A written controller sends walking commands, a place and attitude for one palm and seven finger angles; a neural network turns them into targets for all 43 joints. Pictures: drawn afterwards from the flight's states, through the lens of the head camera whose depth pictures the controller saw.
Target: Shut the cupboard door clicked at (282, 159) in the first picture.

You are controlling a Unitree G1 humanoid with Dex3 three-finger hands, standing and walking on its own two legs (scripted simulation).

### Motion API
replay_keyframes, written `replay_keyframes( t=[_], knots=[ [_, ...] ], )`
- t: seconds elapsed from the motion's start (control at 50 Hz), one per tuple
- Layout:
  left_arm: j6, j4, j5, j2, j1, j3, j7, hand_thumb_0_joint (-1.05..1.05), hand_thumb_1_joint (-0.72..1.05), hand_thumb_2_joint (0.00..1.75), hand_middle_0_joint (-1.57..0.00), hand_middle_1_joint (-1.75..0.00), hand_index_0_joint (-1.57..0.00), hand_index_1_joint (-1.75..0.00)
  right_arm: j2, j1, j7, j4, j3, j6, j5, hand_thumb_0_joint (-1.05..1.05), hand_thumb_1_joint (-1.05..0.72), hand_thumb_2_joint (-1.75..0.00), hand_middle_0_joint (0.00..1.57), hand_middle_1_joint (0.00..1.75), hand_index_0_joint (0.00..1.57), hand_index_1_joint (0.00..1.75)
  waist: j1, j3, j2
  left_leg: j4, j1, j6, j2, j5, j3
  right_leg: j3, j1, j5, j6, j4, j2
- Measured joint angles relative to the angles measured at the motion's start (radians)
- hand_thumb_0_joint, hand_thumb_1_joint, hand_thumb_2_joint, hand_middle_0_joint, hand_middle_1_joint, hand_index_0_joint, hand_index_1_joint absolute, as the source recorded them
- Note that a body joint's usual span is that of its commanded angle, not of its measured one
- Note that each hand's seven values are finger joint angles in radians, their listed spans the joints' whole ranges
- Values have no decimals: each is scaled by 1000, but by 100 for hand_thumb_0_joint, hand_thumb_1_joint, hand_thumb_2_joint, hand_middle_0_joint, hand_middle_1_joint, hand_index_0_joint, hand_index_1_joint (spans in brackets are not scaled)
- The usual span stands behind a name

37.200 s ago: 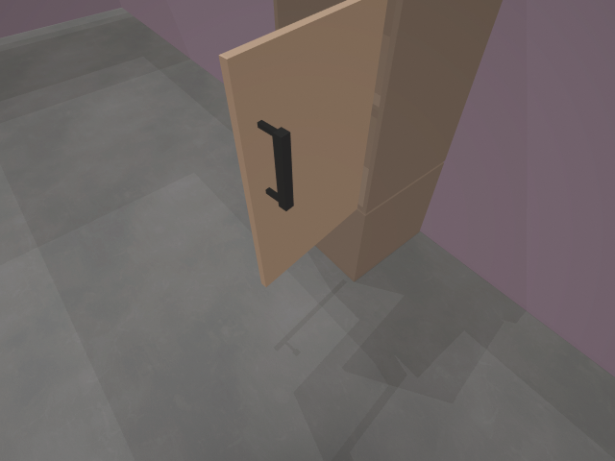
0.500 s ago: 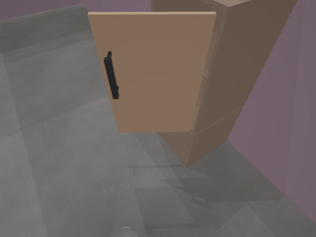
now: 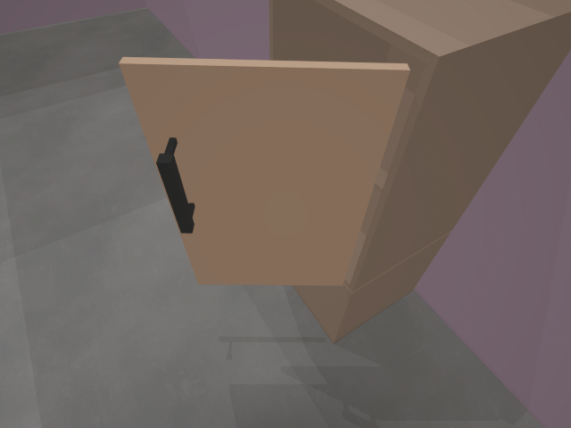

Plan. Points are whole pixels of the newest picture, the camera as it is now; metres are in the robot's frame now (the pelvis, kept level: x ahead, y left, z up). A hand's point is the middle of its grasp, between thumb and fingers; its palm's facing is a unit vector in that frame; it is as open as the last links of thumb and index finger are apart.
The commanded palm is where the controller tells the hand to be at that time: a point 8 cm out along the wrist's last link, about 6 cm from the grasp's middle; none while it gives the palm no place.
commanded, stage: come to a stop and stand still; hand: left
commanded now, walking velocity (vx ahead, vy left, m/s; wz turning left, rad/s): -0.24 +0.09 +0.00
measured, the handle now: (180, 188) +0.46 +0.21 +0.05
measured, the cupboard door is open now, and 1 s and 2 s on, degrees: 58 58 58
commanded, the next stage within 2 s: look again from close up in 1.58 s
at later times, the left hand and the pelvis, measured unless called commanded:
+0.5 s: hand out of the picture +0.05 +0.24 -0.19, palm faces +0.07 -0.98 -0.21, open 7.4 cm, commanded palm none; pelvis +0.00 +0.04 +0.00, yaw +1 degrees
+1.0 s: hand out of the picture +0.02 +0.19 -0.17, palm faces -0.01 -0.98 -0.20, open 7.4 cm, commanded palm none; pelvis -0.03 +0.01 +0.01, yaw +0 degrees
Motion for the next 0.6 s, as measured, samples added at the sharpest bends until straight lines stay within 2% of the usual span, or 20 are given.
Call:
replay_keyframes(
  t=[0.02, 0.06, 0.12, 0.16, 0.24, 0.3, 0.36, 0.4, 0.42, 0.46, 0.5, 0.56, 0.6],
  knots=[
    [-2, 6, 0, 6, -6, 0, 4, 1, 93, 90, -19, -30, -19, -30, 3, 4, 2, 10, 1, 8, 4, 0, -93, -90, 20, 29, 20, 30, 1, -4, -6, 18, 1, -10, 2, -20, 4, 10, 12, -24, 5, -15, 3],
    [9, 19, -2, 2, -21, -9, 3, 1, 93, 90, -19, -30, -19, -30, 0, 7, 7, 21, -2, 21, 9, 0, -92, -90, 20, 29, 20, 30, -15, -9, 14, 10, 16, -23, 18, -27, -5, 2, 23, -52, 6, -10, 19],
    [16, 17, -7, -8, -44, -18, 2, 0, 92, 90, -19, -30, -19, -30, -2, 12, 10, 18, -5, 28, 11, 0, -92, -90, 20, 29, 20, 30, -32, -14, 35, -12, 25, -35, 29, -27, -17, -11, 32, -58, -3, -25, 30],
    [14, 6, -8, -14, -68, -18, 6, 0, 92, 90, -20, -30, -19, -30, -4, 7, 10, 11, -9, 33, 12, 0, -91, -90, 20, 29, 20, 30, -35, -2, 43, 24, 8, -43, 32, -34, -26, -20, 35, -58, -8, -29, 32],
    [12, -25, -3, -28, -116, -8, 22, 0, 91, 90, -20, -30, -20, -30, -16, -25, 5, -10, -24, 57, 13, 0, -91, -90, 20, 29, 20, 30, -16, 34, 34, 286, -89, -63, -5, -231, -62, -24, 44, -43, -9, -50, 15],
    [21, -47, 3, -25, -128, 0, 26, 0, 91, 90, -20, -30, -20, -30, -30, -63, 5, -33, -33, 71, 15, 0, -91, -90, 20, 29, 20, 30, 0, 52, 19, 393, -143, -72, -28, -260, -80, -19, 52, -16, 3, -80, -3],
    [35, -57, 7, -5, -121, 8, 24, 0, 91, 90, -20, -30, -20, -30, -38, -97, 12, -65, -37, 66, 15, 0, -91, -90, 20, 29, 20, 30, 3, 50, 3, 324, -141, -75, -22, -196, -82, -15, 45, -2, 26, -85, -14],
    [45, -57, 6, 13, -107, 14, 23, 0, 91, 90, -20, -30, -20, -30, -40, -107, 16, -86, -34, 50, 14, 0, -91, -90, 20, 29, 20, 30, 1, 40, -8, 166, -89, -73, -10, -78, -79, -10, 26, -13, 44, -51, -17],
    [51, -58, 3, 19, -95, 16, 22, 0, 91, 90, -20, -30, -20, -30, -46, -102, 19, -98, -32, 39, 12, 0, -91, -90, 20, 29, 20, 30, -1, 26, 2, 82, -63, -63, 6, -24, -90, -14, 6, -30, 44, -15, -8],
    [70, -48, -4, 38, -86, 21, 24, 0, 91, 90, -20, -30, -20, -30, -32, -105, 14, -100, -28, 30, 0, 0, -91, -90, 20, 29, 20, 30, 0, 22, -18, 106, -72, -12, -6, -28, -83, 24, -27, -172, 32, 89, 3],
    [82, -38, -4, 55, -65, 28, 20, 0, 91, 90, -20, -30, -20, -30, -12, -100, 10, -99, -11, 29, -10, 0, -91, -90, 20, 29, 20, 30, 8, 9, -35, 87, -56, 21, -11, -32, -70, 55, -47, -228, 16, 193, 31],
    [86, -20, -3, 69, -36, 32, 7, 0, 91, 90, -20, -30, -19, -30, 15, -86, 1, -98, 8, 22, -15, 0, -91, -90, 20, 29, 20, 30, 12, -10, -38, 9, -29, 29, -10, 11, -68, 65, -60, -205, 13, 316, 68],
    [81, -11, -5, 72, -16, 32, 2, 0, 91, 90, -19, -30, -19, -30, 28, -80, -4, -95, 16, 16, -13, 0, -91, -90, 20, 29, 20, 30, 15, -15, -36, -40, -16, 33, -9, 41, -66, 63, -54, -188, 19, 348, 81]
  ],
)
